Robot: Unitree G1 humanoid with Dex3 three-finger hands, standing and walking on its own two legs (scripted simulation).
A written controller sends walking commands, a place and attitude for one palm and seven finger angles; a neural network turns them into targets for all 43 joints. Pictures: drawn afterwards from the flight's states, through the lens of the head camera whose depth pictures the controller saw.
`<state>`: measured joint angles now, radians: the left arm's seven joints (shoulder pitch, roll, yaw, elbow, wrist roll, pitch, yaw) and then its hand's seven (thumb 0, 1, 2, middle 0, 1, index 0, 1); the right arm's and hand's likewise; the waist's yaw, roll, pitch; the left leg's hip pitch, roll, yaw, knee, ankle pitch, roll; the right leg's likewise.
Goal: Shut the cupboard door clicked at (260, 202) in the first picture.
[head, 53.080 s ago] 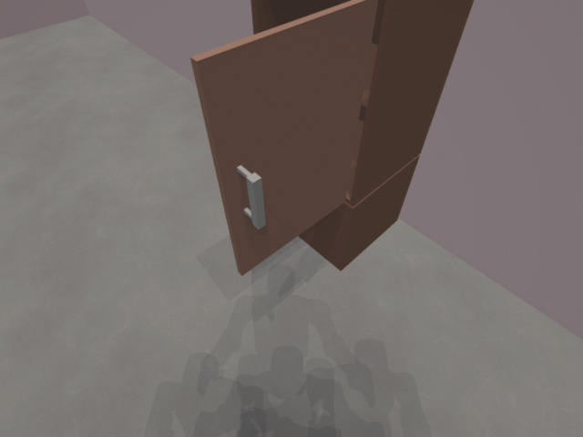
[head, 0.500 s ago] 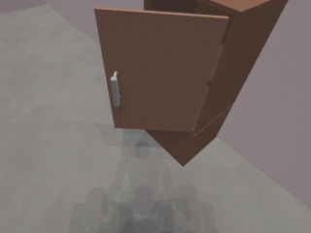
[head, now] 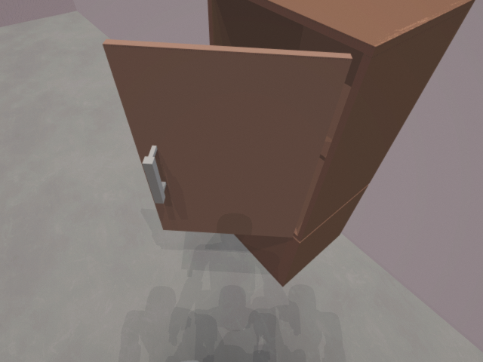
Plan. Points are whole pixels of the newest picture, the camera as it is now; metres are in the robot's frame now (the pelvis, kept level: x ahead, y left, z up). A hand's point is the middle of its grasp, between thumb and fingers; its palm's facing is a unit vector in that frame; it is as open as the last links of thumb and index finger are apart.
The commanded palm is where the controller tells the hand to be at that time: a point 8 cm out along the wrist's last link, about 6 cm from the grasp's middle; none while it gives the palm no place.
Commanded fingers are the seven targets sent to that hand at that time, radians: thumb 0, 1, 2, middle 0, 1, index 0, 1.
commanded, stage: come to a stop and stand still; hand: left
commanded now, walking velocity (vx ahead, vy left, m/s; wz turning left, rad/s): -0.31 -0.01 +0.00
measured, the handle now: (156, 175) +0.51 +0.23 -0.05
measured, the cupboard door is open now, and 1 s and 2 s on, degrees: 47 47 47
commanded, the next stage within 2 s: look again from close up in 1.10 s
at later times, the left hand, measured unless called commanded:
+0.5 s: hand out of the picture +0.06 +0.18 -0.18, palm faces +0.00 -0.97 -0.24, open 7.3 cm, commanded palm none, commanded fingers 0.00 0.90 0.90 -0.20 -0.30 -0.20 -0.30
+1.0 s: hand out of the picture +0.02 +0.21 -0.17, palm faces -0.07 -0.96 -0.26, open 7.3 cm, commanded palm none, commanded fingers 0.00 0.90 0.90 -0.20 -0.30 -0.20 -0.30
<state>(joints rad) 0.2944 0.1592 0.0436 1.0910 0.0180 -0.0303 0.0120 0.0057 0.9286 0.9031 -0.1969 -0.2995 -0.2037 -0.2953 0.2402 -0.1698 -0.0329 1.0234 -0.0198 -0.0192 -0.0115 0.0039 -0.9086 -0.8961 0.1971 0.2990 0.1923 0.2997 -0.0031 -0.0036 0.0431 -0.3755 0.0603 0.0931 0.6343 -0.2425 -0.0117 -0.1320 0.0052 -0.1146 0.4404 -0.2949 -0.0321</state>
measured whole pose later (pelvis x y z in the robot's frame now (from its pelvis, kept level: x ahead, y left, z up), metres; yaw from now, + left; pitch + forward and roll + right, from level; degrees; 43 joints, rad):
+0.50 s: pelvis +0.02 -0.01 -0.01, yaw -1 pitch -1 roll +0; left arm 0.24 0.19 0.03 1.02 0.02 0.02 0.04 0.01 0.91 0.90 -0.20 -0.30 -0.20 -0.30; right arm 0.17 -0.20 -0.04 1.03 -0.01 0.06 -0.03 0.00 -0.91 -0.90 0.20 0.30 0.20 0.30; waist -0.01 0.00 0.06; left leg -0.27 0.03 0.04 0.60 -0.29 -0.01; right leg -0.16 0.01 -0.08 0.56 -0.39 -0.04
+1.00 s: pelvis -0.02 +0.03 +0.00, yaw -3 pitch -1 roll +0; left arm 0.28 0.18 -0.02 1.02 0.01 0.00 0.03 0.01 0.91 0.90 -0.20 -0.30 -0.20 -0.30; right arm 0.31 -0.17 0.00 1.03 -0.02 0.01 -0.01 0.01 -0.92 -0.90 0.20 0.30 0.20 0.30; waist -0.02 0.03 0.02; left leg -0.27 -0.01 0.09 0.50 -0.21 0.05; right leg -0.21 -0.04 -0.03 0.54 -0.31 0.00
